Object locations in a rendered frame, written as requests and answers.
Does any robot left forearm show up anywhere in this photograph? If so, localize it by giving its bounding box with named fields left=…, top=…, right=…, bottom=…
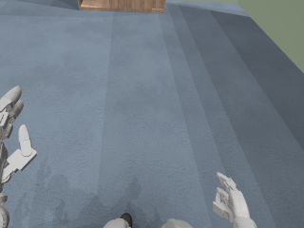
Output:
left=0, top=193, right=10, bottom=228

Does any robot left foot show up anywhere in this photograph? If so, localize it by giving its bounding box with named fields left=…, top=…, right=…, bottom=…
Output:
left=121, top=213, right=132, bottom=228

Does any left robot hand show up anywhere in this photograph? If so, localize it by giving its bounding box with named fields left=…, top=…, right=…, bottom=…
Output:
left=0, top=85, right=37, bottom=193

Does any robot right forearm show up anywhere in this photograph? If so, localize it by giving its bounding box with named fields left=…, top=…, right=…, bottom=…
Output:
left=232, top=217, right=257, bottom=228

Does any right robot hand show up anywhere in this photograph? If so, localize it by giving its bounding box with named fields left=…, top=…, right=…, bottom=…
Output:
left=213, top=172, right=251, bottom=224

